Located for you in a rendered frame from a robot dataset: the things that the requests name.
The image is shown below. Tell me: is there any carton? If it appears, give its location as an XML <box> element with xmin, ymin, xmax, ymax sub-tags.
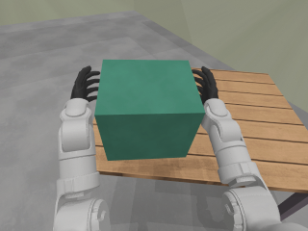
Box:
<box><xmin>94</xmin><ymin>59</ymin><xmax>206</xmax><ymax>161</ymax></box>

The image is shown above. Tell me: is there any right robot forearm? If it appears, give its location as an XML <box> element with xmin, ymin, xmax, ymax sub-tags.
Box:
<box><xmin>200</xmin><ymin>98</ymin><xmax>281</xmax><ymax>220</ymax></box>

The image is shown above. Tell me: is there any table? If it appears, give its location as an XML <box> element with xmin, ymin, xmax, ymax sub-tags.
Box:
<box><xmin>92</xmin><ymin>67</ymin><xmax>308</xmax><ymax>221</ymax></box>

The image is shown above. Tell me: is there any robot right hand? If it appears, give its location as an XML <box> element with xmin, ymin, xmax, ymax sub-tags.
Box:
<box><xmin>192</xmin><ymin>66</ymin><xmax>218</xmax><ymax>105</ymax></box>

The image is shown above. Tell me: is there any left robot forearm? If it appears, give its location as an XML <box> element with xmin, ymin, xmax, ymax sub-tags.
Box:
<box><xmin>53</xmin><ymin>98</ymin><xmax>101</xmax><ymax>231</ymax></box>

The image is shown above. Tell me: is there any right robot upper arm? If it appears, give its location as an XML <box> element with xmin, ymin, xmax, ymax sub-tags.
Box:
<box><xmin>221</xmin><ymin>186</ymin><xmax>308</xmax><ymax>231</ymax></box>

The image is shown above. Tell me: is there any robot left hand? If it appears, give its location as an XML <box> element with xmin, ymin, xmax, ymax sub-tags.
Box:
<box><xmin>70</xmin><ymin>65</ymin><xmax>100</xmax><ymax>102</ymax></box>

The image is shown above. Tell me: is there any left robot upper arm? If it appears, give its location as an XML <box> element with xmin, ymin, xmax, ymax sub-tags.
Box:
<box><xmin>54</xmin><ymin>197</ymin><xmax>111</xmax><ymax>231</ymax></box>

